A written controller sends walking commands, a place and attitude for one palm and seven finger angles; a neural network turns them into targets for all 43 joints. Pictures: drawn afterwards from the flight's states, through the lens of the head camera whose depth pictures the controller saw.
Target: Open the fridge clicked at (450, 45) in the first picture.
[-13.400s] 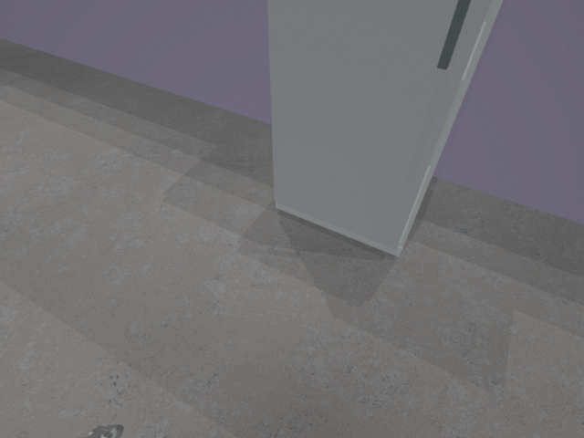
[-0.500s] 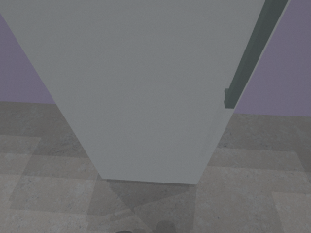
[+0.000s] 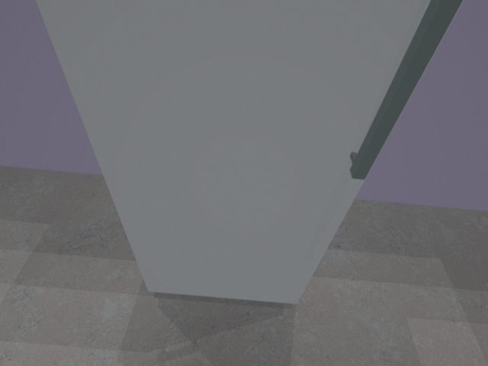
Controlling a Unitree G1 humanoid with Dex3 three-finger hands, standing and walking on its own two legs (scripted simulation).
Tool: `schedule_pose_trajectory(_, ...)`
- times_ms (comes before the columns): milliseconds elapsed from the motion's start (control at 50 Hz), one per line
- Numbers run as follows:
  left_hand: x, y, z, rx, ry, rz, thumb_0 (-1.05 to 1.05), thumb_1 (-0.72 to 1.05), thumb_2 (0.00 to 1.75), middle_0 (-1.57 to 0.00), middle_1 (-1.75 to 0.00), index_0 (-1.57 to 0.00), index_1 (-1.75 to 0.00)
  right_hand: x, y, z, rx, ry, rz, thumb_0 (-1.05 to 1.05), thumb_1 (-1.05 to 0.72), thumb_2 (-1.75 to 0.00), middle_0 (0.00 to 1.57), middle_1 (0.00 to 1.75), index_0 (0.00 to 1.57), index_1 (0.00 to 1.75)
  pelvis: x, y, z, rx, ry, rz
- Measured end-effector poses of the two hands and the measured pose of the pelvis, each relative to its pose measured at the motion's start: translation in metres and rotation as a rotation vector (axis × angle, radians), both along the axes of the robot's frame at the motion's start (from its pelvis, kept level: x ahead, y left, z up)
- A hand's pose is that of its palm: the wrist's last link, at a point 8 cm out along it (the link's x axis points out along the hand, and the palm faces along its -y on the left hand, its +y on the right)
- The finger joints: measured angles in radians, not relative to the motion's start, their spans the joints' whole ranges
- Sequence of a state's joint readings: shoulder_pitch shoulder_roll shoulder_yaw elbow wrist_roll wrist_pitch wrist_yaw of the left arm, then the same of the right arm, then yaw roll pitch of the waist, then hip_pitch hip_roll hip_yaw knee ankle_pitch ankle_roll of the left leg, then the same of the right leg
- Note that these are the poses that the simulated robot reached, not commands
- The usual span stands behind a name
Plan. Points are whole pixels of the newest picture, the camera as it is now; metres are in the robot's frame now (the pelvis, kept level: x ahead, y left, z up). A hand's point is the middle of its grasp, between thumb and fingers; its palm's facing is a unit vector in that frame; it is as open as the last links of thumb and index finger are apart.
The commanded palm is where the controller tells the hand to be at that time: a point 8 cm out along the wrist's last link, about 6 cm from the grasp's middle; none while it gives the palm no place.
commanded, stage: come to a stop and stand still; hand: right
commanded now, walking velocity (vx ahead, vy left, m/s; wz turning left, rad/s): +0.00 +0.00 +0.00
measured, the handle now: (390, 94) +0.46 -0.19 +0.25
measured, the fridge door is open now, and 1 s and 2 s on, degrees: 0 0 0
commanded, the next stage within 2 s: look again from close up in 0.70 s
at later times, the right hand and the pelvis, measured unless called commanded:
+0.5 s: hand out of the picture +0.03 -0.17 -0.16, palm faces +0.03 +0.97 -0.23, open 7.3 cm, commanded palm none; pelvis +0.00 +0.02 +0.00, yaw -1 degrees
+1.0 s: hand out of the picture +0.01 -0.17 -0.17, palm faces +0.04 +0.98 -0.22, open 7.3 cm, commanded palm none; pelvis +0.00 +0.01 +0.00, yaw -1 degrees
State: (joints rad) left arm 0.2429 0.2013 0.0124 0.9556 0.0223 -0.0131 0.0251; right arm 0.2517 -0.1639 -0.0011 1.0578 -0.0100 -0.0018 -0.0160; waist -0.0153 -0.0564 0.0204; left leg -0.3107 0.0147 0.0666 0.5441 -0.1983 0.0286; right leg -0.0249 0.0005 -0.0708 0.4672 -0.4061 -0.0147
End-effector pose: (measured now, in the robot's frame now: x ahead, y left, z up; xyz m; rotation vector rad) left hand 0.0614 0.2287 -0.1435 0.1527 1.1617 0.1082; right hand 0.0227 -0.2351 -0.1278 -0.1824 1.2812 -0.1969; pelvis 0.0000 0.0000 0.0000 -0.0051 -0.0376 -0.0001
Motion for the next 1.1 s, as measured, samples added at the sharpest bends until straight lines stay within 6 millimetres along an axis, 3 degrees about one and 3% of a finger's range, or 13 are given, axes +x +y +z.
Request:
schedule_pose_trajectory(140, -0.048, 0.011, -0.005, -0.001, 0.144, 0.011, 0.00, 0.91, 0.89, -0.20, -0.29, -0.20, -0.30, -0.017, 0.003, 0.004, -0.012, 0.053, -0.011, 0.01, -0.91, -0.90, 0.20, 0.30, 0.20, 0.30, -0.003, 0.009, 0.003, -0.001, 0.011, -0.008)
schedule_pose_trajectory(280, -0.102, 0.011, -0.006, -0.011, 0.304, 0.036, 0.00, 0.91, 0.89, -0.20, -0.29, -0.20, -0.30, -0.015, 0.011, 0.002, -0.005, 0.066, -0.010, 0.01, -0.91, -0.90, 0.20, 0.30, 0.20, 0.30, -0.003, 0.013, 0.004, -0.002, 0.015, -0.017)
schedule_pose_trajectory(420, -0.129, 0.000, -0.004, -0.035, 0.377, 0.058, 0.01, 0.91, 0.89, -0.20, -0.29, -0.20, -0.30, -0.006, 0.021, -0.001, 0.015, 0.055, -0.001, 0.01, -0.91, -0.90, 0.20, 0.30, 0.20, 0.30, -0.004, 0.016, 0.005, -0.004, 0.017, -0.019)
schedule_pose_trajectory(520, -0.130, -0.009, -0.004, -0.052, 0.374, 0.067, 0.00, 0.91, 0.89, -0.20, -0.29, -0.20, -0.30, -0.001, 0.022, -0.003, 0.016, 0.048, 0.001, 0.01, -0.92, -0.90, 0.20, 0.30, 0.20, 0.30, -0.003, 0.017, 0.004, -0.004, 0.016, -0.017)
schedule_pose_trajectory(680, -0.112, -0.015, -0.006, -0.060, 0.325, 0.064, 0.00, 0.91, 0.89, -0.20, -0.29, -0.20, -0.30, -0.002, 0.021, -0.004, 0.018, 0.046, -0.005, 0.00, -0.93, -0.90, 0.20, 0.30, 0.20, 0.30, -0.003, 0.015, 0.004, -0.003, 0.015, -0.015)
schedule_pose_trajectory(900, -0.088, -0.009, -0.005, -0.030, 0.268, 0.049, 0.00, 0.91, 0.89, -0.20, -0.29, -0.20, -0.30, -0.013, 0.018, -0.006, 0.027, 0.071, -0.016, 0.01, -0.93, -0.90, 0.20, 0.30, 0.20, 0.30, -0.002, 0.011, 0.004, -0.003, 0.009, -0.011)
schedule_pose_trajectory(1100, -0.086, -0.003, -0.002, -0.005, 0.273, 0.046, 0.00, 0.91, 0.89, -0.20, -0.29, -0.20, -0.30, -0.016, 0.017, -0.008, 0.036, 0.087, -0.018, 0.01, -0.92, -0.90, 0.20, 0.30, 0.20, 0.30, -0.001, 0.009, 0.004, -0.003, 0.008, -0.009)
